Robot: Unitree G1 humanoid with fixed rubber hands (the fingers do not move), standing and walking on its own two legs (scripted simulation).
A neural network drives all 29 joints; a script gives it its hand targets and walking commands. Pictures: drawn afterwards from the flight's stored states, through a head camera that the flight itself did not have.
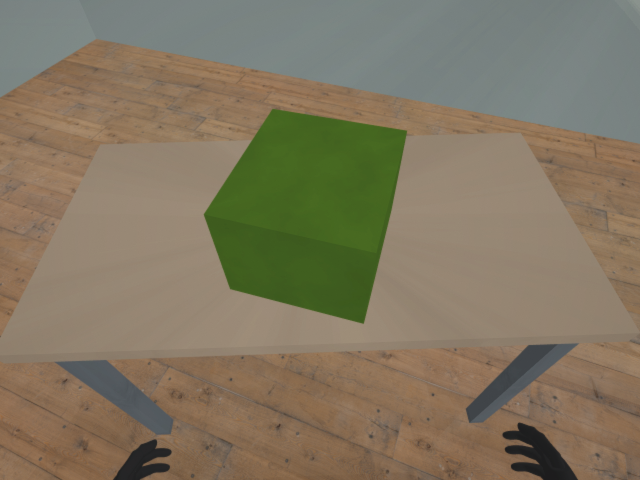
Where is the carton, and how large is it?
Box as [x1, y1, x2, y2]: [204, 109, 406, 323]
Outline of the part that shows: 272,109 204,213 230,288 363,323 391,209 406,131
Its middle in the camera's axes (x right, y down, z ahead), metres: +0.00 -0.05 +0.66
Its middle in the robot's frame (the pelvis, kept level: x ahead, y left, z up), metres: +0.52 +0.02 -0.01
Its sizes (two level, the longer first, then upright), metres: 0.263 0.237 0.191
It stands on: a table, 0.66 m high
